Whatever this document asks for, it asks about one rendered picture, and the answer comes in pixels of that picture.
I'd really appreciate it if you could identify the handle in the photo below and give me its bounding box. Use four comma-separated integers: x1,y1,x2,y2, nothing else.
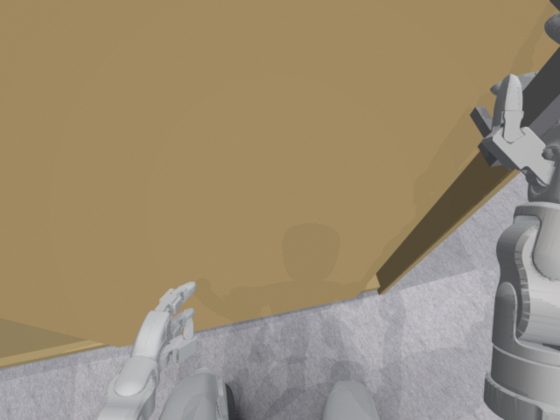
470,0,560,167

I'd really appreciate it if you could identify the robot thigh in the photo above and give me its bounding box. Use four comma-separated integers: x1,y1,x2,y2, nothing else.
320,381,380,420
158,373,228,420

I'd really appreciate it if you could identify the right robot thigh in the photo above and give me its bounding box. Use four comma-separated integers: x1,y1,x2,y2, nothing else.
320,381,380,420

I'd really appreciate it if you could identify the wardrobe door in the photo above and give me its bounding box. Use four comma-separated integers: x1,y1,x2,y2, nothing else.
0,0,560,347
0,318,88,358

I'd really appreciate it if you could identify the robot right hand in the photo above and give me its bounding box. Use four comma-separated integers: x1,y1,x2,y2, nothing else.
482,13,560,204

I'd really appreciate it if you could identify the left robot forearm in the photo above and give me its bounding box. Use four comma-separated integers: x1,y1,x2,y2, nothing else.
94,356,160,420

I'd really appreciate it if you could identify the robot left hand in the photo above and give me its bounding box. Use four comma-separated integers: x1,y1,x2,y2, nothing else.
130,282,198,372

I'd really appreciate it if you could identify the left robot thigh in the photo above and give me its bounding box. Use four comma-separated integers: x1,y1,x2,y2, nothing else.
158,373,228,420

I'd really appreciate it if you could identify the right robot forearm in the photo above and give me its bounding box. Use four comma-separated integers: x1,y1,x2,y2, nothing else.
484,202,560,420

